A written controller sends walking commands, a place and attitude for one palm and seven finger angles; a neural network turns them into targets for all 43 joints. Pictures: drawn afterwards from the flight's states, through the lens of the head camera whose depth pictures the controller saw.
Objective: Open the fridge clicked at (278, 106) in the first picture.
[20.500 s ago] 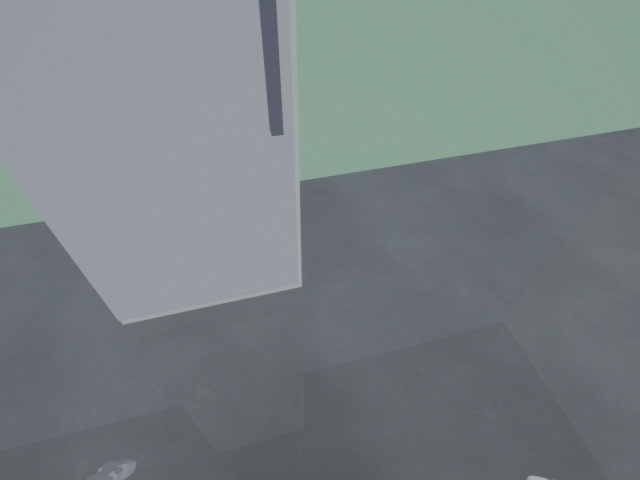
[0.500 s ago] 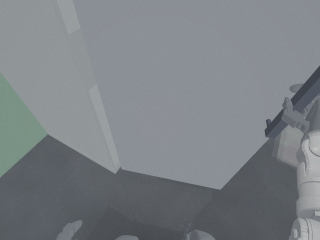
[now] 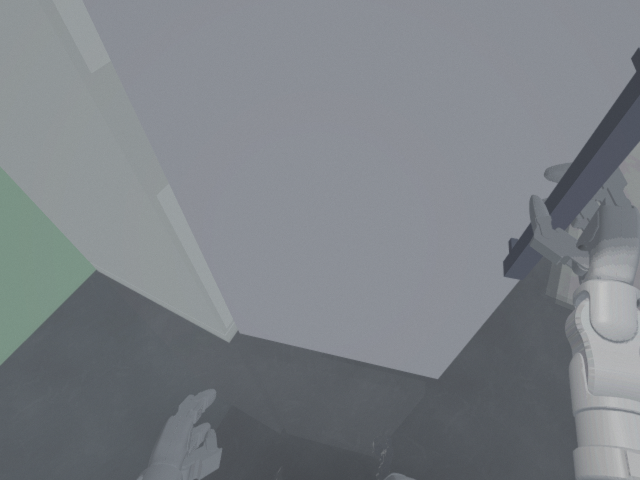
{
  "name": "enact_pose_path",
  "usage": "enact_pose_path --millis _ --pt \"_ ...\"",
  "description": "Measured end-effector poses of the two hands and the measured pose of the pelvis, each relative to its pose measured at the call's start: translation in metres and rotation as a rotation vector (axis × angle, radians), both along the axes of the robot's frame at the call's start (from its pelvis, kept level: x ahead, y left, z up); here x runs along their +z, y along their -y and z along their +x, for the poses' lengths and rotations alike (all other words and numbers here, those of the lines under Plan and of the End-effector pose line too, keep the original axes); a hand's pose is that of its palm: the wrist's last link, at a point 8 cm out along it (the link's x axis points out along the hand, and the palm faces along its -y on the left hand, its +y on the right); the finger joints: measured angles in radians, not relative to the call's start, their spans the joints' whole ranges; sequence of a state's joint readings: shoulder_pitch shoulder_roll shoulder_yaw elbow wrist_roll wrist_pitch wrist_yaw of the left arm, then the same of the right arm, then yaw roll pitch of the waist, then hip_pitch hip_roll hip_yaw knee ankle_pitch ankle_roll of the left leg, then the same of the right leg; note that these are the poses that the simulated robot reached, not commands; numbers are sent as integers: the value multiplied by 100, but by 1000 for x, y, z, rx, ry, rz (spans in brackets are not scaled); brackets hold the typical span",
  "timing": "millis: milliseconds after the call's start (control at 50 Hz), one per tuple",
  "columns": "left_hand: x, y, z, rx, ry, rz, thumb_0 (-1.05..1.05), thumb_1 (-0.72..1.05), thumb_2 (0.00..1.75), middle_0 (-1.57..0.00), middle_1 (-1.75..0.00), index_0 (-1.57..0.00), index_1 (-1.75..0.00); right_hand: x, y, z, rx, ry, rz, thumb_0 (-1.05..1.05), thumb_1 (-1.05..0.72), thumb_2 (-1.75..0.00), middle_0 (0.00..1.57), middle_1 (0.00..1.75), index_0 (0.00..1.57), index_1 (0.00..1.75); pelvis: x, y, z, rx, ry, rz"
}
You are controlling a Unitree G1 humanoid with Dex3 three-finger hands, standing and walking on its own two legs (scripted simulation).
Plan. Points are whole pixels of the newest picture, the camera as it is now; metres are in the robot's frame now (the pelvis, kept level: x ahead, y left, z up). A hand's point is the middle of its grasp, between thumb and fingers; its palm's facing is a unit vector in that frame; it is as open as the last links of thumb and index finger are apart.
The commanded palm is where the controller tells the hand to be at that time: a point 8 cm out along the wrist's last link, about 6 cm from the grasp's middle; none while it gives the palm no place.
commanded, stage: stop walking and hold the door back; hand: right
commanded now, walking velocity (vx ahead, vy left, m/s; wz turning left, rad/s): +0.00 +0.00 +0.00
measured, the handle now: (563, 187) +0.43 -0.23 +0.14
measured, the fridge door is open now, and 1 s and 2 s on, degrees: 76 76 74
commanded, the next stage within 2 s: loosen the grip on the handle in 0.02 s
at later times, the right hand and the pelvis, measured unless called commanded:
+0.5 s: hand (544, 247) +0.36 -0.21 +0.12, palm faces +0.23 +0.95 -0.23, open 12.3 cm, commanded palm +0.33 -0.26 +0.12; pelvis -0.05 +0.02 -0.02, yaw +1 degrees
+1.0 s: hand (573, 241) +0.38 -0.24 +0.11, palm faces +0.24 +0.95 -0.20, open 14.6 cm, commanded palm +0.33 -0.30 +0.12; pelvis +0.00 +0.01 -0.02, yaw +4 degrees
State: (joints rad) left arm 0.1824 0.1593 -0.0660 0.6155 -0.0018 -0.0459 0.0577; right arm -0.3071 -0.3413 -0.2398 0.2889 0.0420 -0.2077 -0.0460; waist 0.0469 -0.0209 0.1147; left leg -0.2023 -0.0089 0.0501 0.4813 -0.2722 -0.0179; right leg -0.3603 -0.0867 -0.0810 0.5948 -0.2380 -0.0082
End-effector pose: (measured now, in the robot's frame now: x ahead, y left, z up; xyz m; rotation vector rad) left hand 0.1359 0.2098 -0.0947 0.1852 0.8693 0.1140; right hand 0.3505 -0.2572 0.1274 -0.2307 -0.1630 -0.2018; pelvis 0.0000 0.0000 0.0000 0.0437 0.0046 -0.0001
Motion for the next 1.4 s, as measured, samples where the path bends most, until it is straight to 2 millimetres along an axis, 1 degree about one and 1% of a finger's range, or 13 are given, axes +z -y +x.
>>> enact_pose_path --millis 120,200,280,340,420,500,600,740,880,980,1180,1260,1400 --pt "-7 -17 -26 37 -53 34 1 90 89 -21 -30 -20 -30 1 -2 -8 -8 -29 4 -13 -59 -73 46 140 35 139 -1 -4 -7 -9 19 -16" --pt "2 -39 -42 37 -33 73 1 90 89 -21 -30 -20 -30 6 3 0 18 -84 -2 -15 -51 -74 46 140 37 139 -2 -9 -18 -17 -5 -32" --pt "11 -63 -57 74 43 106 1 90 89 -21 -30 -20 -30 8 1 -8 -2 -87 41 -10 -43 -70 43 137 35 136 -5 -10 -28 -8 -7 -31" --pt "9 -76 -71 87 60 127 1 90 89 -20 -30 -20 -30 7 -2 -14 -19 -61 22 -6 -28 -62 41 136 32 133 -10 -11 -37 -3 -5 -34" --pt "2 -84 -89 87 21 146 1 90 89 -20 -30 -20 -30 3 -4 -21 -19 -6 -17 -2 2 -47 42 136 33 133 -16 -16 -48 14 -16 -41" --pt "-7 -83 -105 84 -30 144 1 90 89 -20 -30 -20 -30 -2 -5 -22 -8 13 -21 -1 27 -34 41 135 34 132 -20 -21 -55 22 -34 -41" --pt "-16 -77 -112 99 -51 116 1 90 89 -20 -30 -20 -30 -2 -1 -26 -2 4 -33 -1 44 -26 39 130 34 128 -20 -24 -54 38 -47 -36" --pt "-20 -67 -95 93 -24 93 1 90 89 -20 -30 -20 -30 -2 4 -23 -2 -10 -8 -1 53 -21 38 125 29 120 -20 -23 -42 46 -56 -27" --pt "-17 -62 -59 76 16 98 1 90 89 -20 -30 -20 -30 -4 10 -12 5 3 -5 -1 55 -20 39 124 26 116 -21 -19 -22 53 -77 -26" --pt "-8 -61 -32 84 47 104 1 90 89 -20 -30 -20 -30 -7 27 -7 -19 -18 9 -1 55 -20 38 122 27 116 -18 -15 -4 68 -91 -31" --pt "0 -52 11 38 60 120 1 90 89 -20 -30 -20 -30 -9 83 -39 -108 -33 0 -1 55 -20 28 117 26 115 -17 -6 23 59 -110 -23" --pt "-1 -46 23 14 66 130 1 90 89 -20 -30 -20 -30 -11 93 -47 -87 -33 20 -1 55 -20 27 116 25 115 -18 -1 24 43 -110 -14" --pt "0 -32 29 -3 96 127 1 90 89 -20 -30 -20 -30 -11 101 -44 -57 -40 27 -1 55 -20 26 116 25 115 -20 4 19 34 -113 -7"
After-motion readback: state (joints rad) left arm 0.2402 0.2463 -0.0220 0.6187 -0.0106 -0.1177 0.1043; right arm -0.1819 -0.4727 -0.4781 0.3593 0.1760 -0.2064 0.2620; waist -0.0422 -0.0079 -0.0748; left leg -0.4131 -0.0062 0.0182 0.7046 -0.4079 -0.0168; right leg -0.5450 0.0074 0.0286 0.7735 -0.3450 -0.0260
